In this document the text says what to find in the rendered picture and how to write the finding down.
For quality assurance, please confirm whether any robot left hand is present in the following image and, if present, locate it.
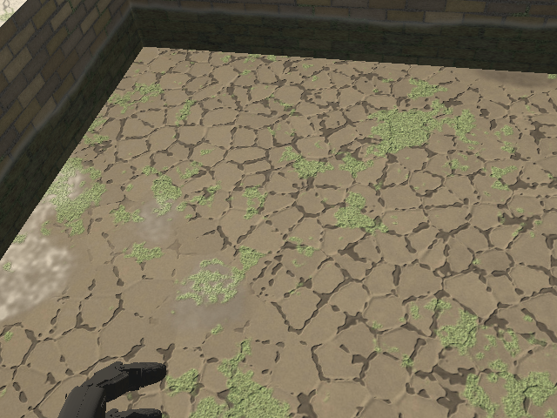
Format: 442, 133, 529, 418
58, 361, 166, 418

